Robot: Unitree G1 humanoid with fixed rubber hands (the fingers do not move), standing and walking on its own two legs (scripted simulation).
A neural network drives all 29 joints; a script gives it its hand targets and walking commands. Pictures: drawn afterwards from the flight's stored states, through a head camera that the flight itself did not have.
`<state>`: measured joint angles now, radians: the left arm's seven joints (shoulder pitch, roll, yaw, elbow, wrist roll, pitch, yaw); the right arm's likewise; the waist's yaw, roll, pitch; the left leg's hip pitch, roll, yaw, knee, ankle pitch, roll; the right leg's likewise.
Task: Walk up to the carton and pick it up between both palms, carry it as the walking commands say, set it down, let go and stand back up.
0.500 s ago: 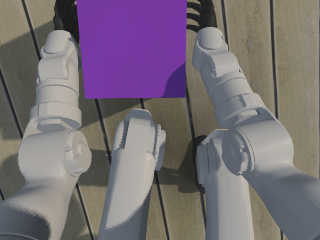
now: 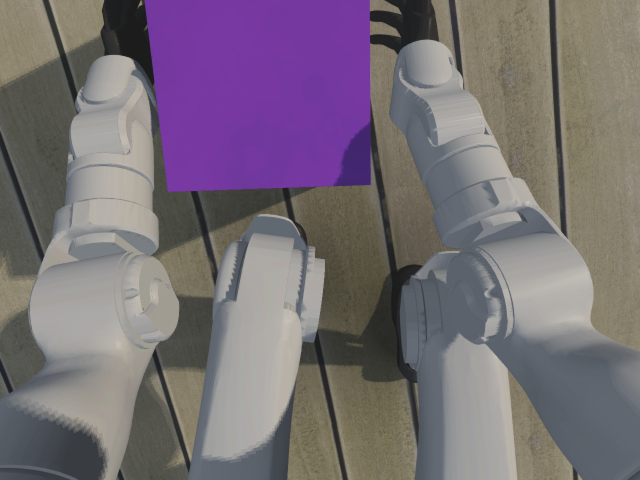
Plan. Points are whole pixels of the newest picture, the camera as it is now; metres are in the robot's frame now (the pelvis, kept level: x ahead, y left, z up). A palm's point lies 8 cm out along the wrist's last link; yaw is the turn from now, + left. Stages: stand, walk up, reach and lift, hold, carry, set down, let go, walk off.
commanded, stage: set down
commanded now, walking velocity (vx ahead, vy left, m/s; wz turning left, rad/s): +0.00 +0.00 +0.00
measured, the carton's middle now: (278, 53) +0.50 +0.17 -0.24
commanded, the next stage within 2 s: let go in 1.92 s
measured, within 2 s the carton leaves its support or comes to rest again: neither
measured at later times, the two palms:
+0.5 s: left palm (103, 77) +0.43 +0.34 -0.18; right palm (451, 38) +0.53 +0.00 -0.18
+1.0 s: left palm (30, 68) +0.42 +0.35 -0.09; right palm (455, 4) +0.53 +0.02 -0.09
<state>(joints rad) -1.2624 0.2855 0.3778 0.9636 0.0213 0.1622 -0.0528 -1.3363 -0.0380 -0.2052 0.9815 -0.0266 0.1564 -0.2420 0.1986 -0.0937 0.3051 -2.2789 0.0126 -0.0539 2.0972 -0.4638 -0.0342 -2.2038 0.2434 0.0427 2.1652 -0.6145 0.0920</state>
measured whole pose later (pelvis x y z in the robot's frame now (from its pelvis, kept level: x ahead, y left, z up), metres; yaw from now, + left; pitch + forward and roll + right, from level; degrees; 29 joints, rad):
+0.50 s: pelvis +0.00 +0.01 +0.02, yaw +1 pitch +38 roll -2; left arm -1.23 0.41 0.32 1.01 -0.15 0.02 -0.02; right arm -1.34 -0.20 -0.05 0.89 0.11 0.12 -0.22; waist 0.16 -0.06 0.37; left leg -2.27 0.02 -0.03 2.03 -0.43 0.00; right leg -2.18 0.19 0.05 2.10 -0.60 0.09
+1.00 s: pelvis -0.01 +0.01 +0.07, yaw +4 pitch +27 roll -7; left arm -1.19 0.37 0.21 0.66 -0.15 0.23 0.05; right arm -1.30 -0.19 -0.19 0.76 0.08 0.26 -0.21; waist 0.20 -0.01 0.52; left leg -1.97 -0.07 -0.12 1.92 -0.42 -0.03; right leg -1.82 0.11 -0.04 1.96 -0.63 0.05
